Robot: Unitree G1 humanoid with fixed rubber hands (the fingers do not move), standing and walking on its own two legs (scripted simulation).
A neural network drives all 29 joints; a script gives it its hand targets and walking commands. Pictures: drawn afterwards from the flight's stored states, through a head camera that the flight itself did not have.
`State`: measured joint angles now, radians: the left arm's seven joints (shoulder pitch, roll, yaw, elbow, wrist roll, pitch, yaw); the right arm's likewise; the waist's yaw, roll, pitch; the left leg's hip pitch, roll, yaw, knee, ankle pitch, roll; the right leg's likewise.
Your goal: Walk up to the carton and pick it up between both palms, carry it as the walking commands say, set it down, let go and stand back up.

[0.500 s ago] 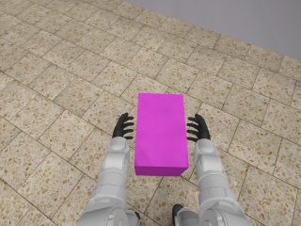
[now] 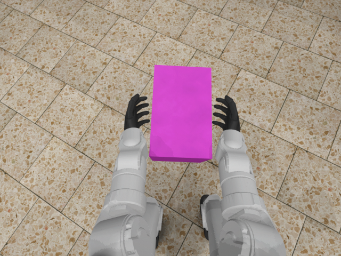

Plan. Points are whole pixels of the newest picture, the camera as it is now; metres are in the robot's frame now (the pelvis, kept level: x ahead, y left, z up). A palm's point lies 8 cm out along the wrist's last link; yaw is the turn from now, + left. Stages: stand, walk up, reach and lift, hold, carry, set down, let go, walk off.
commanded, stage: set down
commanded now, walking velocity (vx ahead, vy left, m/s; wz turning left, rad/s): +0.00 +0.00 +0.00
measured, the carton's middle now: (179, 118) +0.46 +0.01 -0.16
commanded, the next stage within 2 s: none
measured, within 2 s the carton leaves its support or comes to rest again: neither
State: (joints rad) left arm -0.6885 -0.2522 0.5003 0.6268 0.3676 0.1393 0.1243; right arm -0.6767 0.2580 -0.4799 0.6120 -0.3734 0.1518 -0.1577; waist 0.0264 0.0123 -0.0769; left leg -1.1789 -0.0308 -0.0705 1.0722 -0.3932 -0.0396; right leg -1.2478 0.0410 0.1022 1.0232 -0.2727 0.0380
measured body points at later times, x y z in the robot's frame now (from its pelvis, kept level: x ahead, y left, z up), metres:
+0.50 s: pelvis +0.01 +0.01 -0.07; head +0.24 +0.00 +0.32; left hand +0.44 +0.13 -0.16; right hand +0.44 -0.11 -0.15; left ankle +0.05 +0.14 -0.64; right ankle +0.10 -0.13 -0.64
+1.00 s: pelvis -0.02 +0.01 -0.14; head +0.25 +0.00 +0.22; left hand +0.47 +0.12 -0.24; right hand +0.47 -0.12 -0.23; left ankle +0.05 +0.14 -0.64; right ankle +0.10 -0.13 -0.64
